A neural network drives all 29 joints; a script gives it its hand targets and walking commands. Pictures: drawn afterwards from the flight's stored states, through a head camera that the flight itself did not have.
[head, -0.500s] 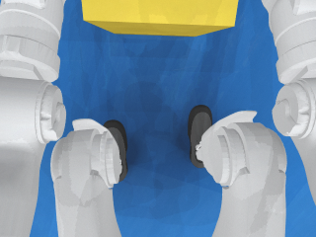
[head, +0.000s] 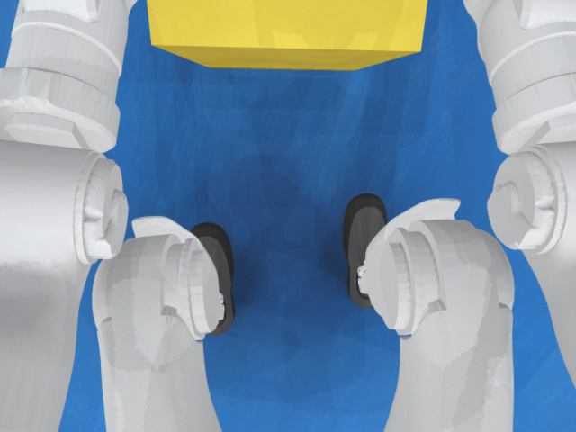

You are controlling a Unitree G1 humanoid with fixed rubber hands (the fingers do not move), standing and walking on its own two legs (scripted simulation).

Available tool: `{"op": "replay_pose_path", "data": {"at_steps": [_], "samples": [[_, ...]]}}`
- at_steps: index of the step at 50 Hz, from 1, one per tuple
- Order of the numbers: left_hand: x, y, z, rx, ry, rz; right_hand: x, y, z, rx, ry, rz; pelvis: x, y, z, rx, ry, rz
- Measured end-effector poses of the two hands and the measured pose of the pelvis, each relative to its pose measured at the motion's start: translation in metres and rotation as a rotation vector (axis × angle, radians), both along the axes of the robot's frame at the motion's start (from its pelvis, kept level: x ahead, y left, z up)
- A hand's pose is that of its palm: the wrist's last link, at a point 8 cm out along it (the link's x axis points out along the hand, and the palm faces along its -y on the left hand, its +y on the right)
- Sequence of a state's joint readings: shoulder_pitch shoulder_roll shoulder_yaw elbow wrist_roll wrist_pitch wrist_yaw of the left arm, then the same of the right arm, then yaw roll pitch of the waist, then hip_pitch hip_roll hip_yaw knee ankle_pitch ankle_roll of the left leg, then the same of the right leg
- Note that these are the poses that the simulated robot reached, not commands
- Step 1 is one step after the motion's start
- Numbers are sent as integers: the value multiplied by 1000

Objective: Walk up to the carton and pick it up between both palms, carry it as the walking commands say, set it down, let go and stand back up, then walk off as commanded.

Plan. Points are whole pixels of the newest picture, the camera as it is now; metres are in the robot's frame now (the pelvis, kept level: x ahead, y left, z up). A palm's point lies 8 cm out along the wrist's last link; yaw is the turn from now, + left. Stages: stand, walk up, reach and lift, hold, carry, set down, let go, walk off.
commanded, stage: reach and lift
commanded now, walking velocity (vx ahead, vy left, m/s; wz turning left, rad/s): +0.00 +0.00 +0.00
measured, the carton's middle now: out of the picture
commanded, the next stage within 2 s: none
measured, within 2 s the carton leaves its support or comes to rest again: leaves its support in 1.04 s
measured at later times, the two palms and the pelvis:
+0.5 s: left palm out of the picture +0.59 +0.11 -0.17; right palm out of the picture +0.56 -0.19 -0.18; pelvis +0.00 +0.00 +0.00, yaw +1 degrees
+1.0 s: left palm out of the picture +0.59 +0.11 -0.17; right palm out of the picture +0.56 -0.19 -0.17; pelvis +0.00 +0.01 -0.01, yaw +0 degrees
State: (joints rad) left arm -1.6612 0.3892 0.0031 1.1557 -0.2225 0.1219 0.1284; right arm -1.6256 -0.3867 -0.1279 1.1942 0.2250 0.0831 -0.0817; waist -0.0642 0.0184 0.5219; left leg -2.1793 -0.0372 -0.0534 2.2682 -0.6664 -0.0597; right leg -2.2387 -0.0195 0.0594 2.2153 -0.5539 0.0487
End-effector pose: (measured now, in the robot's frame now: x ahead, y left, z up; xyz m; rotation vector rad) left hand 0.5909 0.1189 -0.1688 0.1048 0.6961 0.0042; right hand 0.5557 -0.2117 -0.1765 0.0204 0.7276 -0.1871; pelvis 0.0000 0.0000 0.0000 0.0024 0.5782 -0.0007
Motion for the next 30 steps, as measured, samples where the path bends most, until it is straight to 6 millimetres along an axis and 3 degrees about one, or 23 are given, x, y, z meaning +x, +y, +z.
{"op": "replay_pose_path", "data": {"at_steps": [7,19,30], "samples": [[-2,-1,2,6,-2,3,6,24,-1,21,-20,38,-1,-2,0,2,0,5],[1,-5,3,12,9,-16,4,22,0,1,-14,42,0,3,2,-8,4,14],[1,-3,0,-45,16,-7,9,18,0,28,10,97,2,3,-10,-8,-13,23]]}}
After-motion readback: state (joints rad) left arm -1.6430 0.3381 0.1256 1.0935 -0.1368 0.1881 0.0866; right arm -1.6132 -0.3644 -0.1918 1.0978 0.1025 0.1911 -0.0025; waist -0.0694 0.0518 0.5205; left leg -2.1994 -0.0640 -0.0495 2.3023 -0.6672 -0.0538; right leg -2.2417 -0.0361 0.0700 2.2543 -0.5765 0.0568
